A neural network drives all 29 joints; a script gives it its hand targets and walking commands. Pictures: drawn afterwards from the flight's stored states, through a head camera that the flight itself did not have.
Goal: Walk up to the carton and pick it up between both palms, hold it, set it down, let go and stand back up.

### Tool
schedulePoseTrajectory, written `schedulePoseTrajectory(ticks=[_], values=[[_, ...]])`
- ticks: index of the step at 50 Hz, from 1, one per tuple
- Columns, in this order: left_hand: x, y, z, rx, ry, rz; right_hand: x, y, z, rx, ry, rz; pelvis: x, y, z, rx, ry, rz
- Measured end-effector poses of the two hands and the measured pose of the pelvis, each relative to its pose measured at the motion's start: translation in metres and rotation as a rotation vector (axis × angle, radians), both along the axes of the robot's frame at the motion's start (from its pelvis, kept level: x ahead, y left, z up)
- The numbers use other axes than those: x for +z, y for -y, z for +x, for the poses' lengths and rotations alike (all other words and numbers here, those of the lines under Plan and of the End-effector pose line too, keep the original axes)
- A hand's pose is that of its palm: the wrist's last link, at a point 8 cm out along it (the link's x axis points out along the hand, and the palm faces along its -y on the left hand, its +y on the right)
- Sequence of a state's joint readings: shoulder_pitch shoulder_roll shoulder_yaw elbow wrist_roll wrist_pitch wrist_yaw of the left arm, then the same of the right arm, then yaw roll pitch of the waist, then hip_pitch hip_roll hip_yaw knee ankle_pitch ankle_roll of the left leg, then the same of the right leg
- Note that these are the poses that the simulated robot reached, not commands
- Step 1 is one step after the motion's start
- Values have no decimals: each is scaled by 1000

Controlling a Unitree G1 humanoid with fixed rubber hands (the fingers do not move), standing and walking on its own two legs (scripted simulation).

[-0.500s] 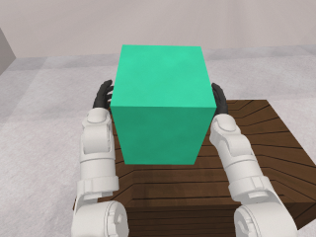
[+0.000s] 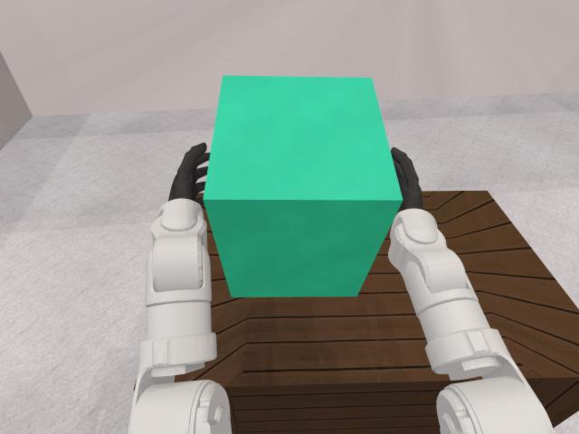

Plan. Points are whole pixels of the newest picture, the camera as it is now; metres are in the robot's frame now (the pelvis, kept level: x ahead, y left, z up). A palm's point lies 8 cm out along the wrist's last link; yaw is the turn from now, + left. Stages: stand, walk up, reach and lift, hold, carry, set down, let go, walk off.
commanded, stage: hold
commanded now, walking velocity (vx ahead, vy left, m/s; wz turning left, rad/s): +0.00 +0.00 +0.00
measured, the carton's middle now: (295, 196) +0.40 +0.00 +0.17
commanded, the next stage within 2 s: none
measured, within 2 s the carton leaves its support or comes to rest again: neither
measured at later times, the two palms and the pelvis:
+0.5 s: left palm (183, 191) +0.36 +0.14 +0.21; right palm (408, 194) +0.35 -0.15 +0.20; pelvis +0.00 +0.00 +0.00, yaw +0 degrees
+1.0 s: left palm (180, 201) +0.35 +0.15 +0.20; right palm (403, 205) +0.35 -0.14 +0.19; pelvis +0.00 +0.00 +0.00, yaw +0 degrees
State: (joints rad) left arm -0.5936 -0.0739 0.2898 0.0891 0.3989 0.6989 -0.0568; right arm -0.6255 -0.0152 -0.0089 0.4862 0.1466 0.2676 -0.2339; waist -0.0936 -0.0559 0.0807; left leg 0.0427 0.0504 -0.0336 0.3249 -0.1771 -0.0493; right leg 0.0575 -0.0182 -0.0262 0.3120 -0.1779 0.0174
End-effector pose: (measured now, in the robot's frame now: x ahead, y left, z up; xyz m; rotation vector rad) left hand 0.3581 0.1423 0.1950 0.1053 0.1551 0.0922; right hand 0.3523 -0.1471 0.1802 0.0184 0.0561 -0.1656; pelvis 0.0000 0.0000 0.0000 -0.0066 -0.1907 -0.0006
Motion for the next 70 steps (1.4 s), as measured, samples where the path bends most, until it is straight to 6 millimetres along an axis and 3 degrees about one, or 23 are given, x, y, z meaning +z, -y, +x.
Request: schedulePoseTrajectory(ticks=[6, 15, 18, 23, 25, 36, 45, 56, 65, 70], values=[[15, 5, -3, 5, 35, 1, 10, 5, -3, 2, 38, 35, 0, 1, 1, 0, -3, 1], [-25, -4, 4, 2, -78, -62, -19, -4, 2, -8, -69, 25, 0, 2, -1, 0, -1, 2], [-17, -3, 5, -3, -43, -29, -11, -3, 4, -2, -37, -8, 0, 1, 1, 0, -2, 1], [15, 0, 0, 2, 65, -5, 19, 0, 2, 4, 70, -6, 0, 0, 4, 0, -6, -1], [18, -1, -1, 6, 64, -9, 21, -1, 1, 7, 70, 12, 0, 0, 3, 0, -6, 0], [-25, -4, 3, 11, -90, -42, -24, -5, 2, 1, -80, 47, 0, 0, -3, 0, 2, 0], [26, 4, -3, 0, 92, -9, 24, 4, -3, -2, 98, 17, 0, -1, 4, 0, -10, -1], [-21, -6, -2, 6, -91, -46, -18, -7, -4, -6, -78, 36, 0, 1, -6, 0, 10, 1], [13, 6, 1, -4, 42, 4, 15, 6, -1, -8, 53, 26, 0, 1, 2, 0, -12, 1], [0, -1, 3, 7, -17, -43, 2, -1, 1, -1, -3, 53, 0, 1, 2, 0, -12, 2]])
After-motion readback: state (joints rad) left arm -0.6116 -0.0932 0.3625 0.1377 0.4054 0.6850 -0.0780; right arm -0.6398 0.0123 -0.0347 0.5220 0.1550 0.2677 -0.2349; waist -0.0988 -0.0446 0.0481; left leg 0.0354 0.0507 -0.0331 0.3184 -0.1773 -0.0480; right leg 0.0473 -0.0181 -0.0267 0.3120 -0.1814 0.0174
